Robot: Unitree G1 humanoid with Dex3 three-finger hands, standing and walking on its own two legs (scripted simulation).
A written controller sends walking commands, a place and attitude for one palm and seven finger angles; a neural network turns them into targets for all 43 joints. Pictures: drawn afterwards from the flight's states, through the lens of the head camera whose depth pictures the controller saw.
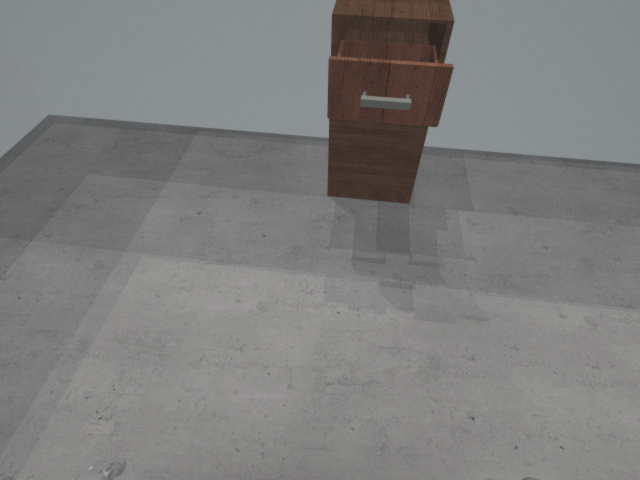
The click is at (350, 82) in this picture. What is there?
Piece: drawer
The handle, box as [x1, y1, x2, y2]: [360, 91, 410, 109]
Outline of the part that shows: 361,95 360,106 409,109 410,107 410,99 408,94 406,94 404,99 366,96 366,91 363,91 363,94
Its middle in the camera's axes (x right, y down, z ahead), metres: +0.18 -0.39 +1.09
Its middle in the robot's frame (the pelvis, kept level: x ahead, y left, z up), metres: +1.08 -0.13 -0.09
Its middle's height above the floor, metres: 0.69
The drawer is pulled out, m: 0.29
